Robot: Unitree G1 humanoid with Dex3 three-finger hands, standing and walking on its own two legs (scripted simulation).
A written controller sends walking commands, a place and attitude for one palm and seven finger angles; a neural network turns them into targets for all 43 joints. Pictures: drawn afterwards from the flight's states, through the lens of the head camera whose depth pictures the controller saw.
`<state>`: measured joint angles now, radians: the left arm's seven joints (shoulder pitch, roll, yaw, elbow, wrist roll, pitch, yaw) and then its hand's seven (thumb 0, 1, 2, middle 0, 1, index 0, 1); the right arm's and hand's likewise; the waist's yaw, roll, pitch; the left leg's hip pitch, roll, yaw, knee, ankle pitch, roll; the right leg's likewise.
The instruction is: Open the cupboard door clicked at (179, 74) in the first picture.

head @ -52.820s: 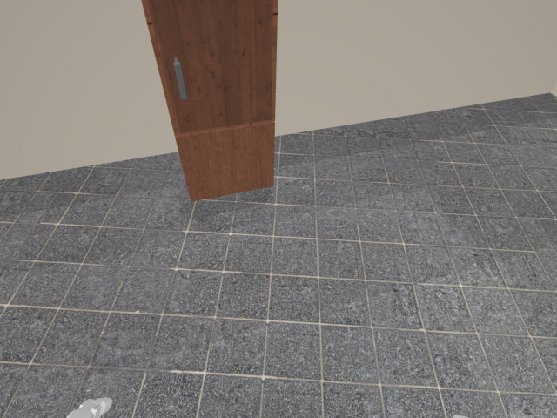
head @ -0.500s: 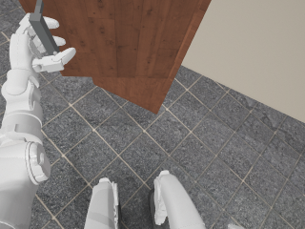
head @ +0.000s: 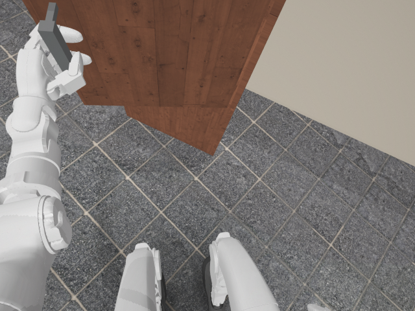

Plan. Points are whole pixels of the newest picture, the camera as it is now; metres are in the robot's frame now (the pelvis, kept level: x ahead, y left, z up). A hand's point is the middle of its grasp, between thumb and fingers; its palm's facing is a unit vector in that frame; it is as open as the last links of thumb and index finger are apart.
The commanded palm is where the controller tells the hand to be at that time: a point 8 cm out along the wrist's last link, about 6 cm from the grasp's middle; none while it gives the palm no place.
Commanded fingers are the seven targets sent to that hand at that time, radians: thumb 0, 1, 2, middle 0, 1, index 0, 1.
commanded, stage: pull the door open along its arc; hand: left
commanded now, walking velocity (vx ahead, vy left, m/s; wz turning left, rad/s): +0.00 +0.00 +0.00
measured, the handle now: (64, 46) +0.58 +0.21 +0.05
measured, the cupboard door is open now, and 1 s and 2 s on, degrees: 27 70 70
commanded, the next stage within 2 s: open thumb and fingers to let go in 0.98 s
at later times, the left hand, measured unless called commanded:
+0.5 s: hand (99, 143) +0.40 +0.14 +0.04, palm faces +0.19 -0.98 +0.10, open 6.0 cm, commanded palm +0.34 +0.21 +0.04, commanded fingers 0.00 0.90 0.90 -0.40 -1.35 -0.40 -1.35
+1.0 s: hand (156, 194) +0.31 +0.06 +0.04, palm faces +0.39 -0.92 +0.03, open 5.9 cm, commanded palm +0.25 +0.10 +0.04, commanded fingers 0.00 0.90 0.90 -0.40 -1.35 -0.40 -1.35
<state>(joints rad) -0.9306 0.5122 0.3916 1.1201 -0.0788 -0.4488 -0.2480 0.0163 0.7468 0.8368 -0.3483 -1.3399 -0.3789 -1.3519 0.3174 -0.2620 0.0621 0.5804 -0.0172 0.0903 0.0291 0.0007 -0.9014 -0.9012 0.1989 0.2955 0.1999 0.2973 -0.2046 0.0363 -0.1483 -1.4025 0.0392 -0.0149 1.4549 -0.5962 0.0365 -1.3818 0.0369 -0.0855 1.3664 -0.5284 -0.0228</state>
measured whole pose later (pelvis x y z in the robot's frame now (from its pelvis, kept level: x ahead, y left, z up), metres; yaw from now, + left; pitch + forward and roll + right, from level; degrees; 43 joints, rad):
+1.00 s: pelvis +0.03 -0.04 +0.04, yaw +5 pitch +23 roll +1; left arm 0.09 -0.09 -0.14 0.36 0.08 -0.57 0.49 0.00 0.69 0.76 -0.31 -1.32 -0.37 -1.34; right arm 0.17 -0.18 -0.01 0.58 -0.07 0.00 0.05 0.01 -0.90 -0.90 0.20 0.30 0.20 0.30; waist -0.02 0.00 -0.20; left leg -1.10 0.00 -0.02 1.29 -0.58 -0.03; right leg -1.11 0.01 -0.09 1.29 -0.58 -0.08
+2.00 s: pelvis +0.00 -0.02 +0.02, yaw +5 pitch +22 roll -1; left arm -0.03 -0.11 -0.23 0.41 0.16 -0.52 0.59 -0.01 -0.50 0.30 -0.34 -0.66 -0.36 -0.67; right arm 0.14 -0.17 0.01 0.59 -0.09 -0.06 0.04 0.01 -0.90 -0.90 0.20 0.30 0.20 0.30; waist -0.01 0.02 -0.19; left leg -1.17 -0.02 -0.02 1.36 -0.57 0.01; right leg -1.16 -0.01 -0.09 1.33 -0.56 -0.04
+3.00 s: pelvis +0.02 -0.02 +0.00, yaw +4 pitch +23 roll -1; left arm 0.45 0.15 -0.10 -0.04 -0.10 -0.51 -0.09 -0.01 -0.50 0.30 -0.15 -0.30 -0.19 -0.32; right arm 0.16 -0.21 -0.01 0.42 0.00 0.00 0.00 0.01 -0.90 -0.90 0.20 0.30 0.20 0.30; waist 0.00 0.01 -0.20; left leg -1.21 0.00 -0.03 1.46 -0.65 0.00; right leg -1.21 0.00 -0.09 1.43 -0.63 -0.06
